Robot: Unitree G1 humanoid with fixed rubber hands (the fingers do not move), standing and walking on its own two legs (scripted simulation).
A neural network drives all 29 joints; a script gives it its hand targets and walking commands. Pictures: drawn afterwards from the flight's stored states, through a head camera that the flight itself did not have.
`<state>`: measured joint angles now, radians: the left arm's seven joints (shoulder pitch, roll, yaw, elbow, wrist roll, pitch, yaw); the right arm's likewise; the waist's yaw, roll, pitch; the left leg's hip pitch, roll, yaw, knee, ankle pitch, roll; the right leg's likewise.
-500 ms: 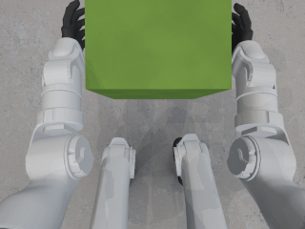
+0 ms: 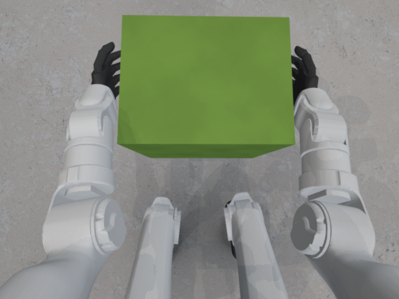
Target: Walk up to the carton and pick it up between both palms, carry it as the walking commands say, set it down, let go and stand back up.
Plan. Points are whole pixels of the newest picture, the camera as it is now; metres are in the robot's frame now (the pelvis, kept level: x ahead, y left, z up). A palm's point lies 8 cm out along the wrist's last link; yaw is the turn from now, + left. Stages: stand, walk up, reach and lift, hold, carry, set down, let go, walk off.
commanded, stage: reach and lift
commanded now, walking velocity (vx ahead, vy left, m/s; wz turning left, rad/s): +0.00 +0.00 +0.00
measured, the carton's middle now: (203, 104) +0.48 -0.01 -0.15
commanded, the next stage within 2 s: none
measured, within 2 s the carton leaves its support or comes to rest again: neither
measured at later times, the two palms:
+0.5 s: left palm (83, 81) +0.48 +0.17 +0.01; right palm (325, 86) +0.46 -0.19 +0.00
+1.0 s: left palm (50, 75) +0.45 +0.17 +0.08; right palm (358, 82) +0.43 -0.19 +0.08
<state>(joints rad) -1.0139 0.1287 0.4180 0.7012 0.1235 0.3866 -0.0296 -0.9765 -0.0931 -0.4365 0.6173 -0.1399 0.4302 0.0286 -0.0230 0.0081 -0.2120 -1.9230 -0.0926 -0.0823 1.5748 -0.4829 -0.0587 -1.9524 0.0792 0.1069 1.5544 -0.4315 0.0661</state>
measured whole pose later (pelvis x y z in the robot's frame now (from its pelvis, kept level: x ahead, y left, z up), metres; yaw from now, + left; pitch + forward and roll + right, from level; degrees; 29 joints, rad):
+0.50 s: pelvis +0.02 +0.00 +0.06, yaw +0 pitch +43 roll +1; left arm -0.84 0.08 0.41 0.67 0.14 0.37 -0.04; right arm -0.80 -0.03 -0.43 0.58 -0.16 0.41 0.04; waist -0.02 0.01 -0.26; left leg -1.65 -0.09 -0.10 1.36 -0.46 -0.05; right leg -1.68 0.08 0.11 1.35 -0.41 0.05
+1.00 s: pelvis +0.05 +0.00 +0.13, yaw +0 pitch +36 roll +0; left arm -0.65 0.01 0.41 0.58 0.18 0.36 -0.07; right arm -0.60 0.03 -0.43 0.51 -0.19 0.39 0.07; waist -0.01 0.01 -0.24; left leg -1.30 -0.08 -0.11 1.08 -0.39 -0.04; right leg -1.33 0.07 0.12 1.06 -0.36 0.04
